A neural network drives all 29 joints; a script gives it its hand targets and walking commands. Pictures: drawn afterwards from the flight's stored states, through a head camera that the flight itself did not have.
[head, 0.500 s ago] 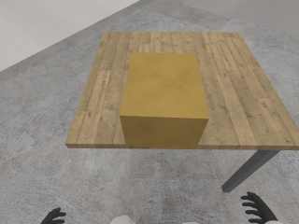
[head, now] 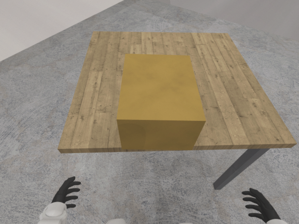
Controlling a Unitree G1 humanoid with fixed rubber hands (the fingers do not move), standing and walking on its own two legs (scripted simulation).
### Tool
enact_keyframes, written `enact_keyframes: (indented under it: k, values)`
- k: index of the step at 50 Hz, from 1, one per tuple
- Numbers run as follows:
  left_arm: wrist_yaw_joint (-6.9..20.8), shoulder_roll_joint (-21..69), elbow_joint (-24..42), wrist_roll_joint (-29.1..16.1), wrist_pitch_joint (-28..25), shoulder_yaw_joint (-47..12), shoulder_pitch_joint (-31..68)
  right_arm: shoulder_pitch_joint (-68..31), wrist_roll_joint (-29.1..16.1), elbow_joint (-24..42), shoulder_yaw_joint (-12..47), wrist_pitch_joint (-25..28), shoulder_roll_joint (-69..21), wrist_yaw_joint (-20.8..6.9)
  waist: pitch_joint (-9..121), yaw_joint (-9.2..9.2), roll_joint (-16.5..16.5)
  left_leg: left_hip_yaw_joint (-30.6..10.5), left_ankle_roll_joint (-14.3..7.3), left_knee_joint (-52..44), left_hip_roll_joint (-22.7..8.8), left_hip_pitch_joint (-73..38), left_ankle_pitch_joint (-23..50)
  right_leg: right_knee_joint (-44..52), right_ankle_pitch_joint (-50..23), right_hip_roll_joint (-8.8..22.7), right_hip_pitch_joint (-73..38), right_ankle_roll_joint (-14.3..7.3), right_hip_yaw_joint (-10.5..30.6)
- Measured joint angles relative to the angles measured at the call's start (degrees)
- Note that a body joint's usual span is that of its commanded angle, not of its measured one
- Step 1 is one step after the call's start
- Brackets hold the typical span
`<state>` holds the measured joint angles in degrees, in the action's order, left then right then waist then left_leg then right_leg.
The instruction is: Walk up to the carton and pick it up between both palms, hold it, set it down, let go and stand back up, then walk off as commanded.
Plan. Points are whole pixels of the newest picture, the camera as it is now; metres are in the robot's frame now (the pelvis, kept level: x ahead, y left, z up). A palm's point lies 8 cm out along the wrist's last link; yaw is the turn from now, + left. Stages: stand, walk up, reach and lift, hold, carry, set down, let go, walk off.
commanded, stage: reach and lift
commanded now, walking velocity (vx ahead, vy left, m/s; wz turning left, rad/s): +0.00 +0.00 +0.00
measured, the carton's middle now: (157, 100) +0.49 -0.02 +0.01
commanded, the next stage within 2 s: none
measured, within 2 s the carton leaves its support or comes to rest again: neither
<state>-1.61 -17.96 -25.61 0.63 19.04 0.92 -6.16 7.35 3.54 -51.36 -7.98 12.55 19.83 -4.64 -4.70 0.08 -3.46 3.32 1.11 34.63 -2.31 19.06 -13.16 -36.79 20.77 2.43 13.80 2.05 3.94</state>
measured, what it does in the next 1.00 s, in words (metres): stands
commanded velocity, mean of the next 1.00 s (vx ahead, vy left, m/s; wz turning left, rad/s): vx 0.00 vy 0.00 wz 0.00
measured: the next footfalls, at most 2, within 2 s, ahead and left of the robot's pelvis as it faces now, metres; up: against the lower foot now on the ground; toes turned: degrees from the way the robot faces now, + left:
none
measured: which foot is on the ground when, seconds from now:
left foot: down 0.00-1.00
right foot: down 0.00-1.00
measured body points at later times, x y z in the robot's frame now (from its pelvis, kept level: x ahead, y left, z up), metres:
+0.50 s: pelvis +0.02 -0.02 +0.02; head +0.03 -0.01 +0.46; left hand +0.19 +0.24 -0.04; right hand +0.18 -0.28 -0.04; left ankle +0.06 +0.13 -0.72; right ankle -0.01 -0.16 -0.72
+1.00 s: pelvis +0.02 -0.01 +0.02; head +0.03 +0.00 +0.47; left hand +0.20 +0.22 -0.01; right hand +0.20 -0.24 +0.00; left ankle +0.06 +0.13 -0.72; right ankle -0.01 -0.16 -0.72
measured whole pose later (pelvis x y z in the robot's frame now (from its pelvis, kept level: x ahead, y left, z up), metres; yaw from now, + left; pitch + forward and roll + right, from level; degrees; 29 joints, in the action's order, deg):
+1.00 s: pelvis +0.02 -0.01 +0.02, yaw -1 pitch -3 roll +1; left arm -2.4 -15.9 -12.3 -9.0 -7.7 -2.0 -21.1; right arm 20.2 -7.6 -16.5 0.7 15.2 13.4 -1.6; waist -3.4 0.1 -2.8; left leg 4.0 1.9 21.6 -2.3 10.7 -8.2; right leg -26.0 16.7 2.4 6.9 1.9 4.1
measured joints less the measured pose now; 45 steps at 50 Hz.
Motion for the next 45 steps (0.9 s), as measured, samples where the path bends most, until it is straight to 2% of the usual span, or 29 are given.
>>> enact_keyframes:
  k: [9,16,21,29,35,45]
  values:
    - [-1.5,0.7,3.1,-0.5,-4.7,0.3,-6.8,0.6,0.0,3.8,0.7,2.4,-0.8,-1.3,0.3,0.0,0.5,0.2,0.0,-4.2,0.0,-1.7,1.5,3.7,-1.4,0.0,-1.3,0.2,0.0]
    - [-1.5,1.6,4.8,-1.6,-10.7,0.3,-9.8,1.8,-0.2,8.1,2.3,4.4,-2.3,0.0,0.6,-0.01,0.5,0.0,0.5,-8.8,0.0,-4.9,3.4,6.4,-2.2,0.0,-3.7,0.1,-0.4]
    - [-1.4,1.6,4.9,-2.1,-14.6,0.5,-9.9,4.4,-1.5,12.2,4.0,4.6,-3.6,1.9,0.7,-0.02,0.5,0.0,0.6,-11.4,0.1,-7.1,4.5,7.9,-2.7,0.0,-5.4,-0.1,-0.5]
    - [-0.7,1.7,4.9,-4.9,-19.1,0.5,-10.0,8.9,-3.4,19.8,5.2,4.5,-4.9,3.5,1.1,-0.01,0.5,0.1,0.7,-12.7,0.1,-8.2,4.9,9.2,-3.1,0.0,-6.4,-0.3,-0.5]
    - [-0.7,1.7,5.2,-5.7,-20.9,0.5,-10.9,9.7,-5.2,23.5,6.2,4.2,-5.1,3.5,1.1,0.0,0.5,0.5,0.7,-12.9,0.1,-8.3,4.9,10.1,-3.7,0.0,-6.7,-0.2,-0.1]
    - [-0.7,1.8,10.4,-8.9,-25.2,-2.1,-13.4,11.3,-9.4,31.1,7.4,3.1,-6.0,2.9,1.3,-0.01,0.5,0.7,0.7,-13.0,0.0,-8.3,4.9,10.8,-4.1,0.0,-6.9,-0.2,0.1]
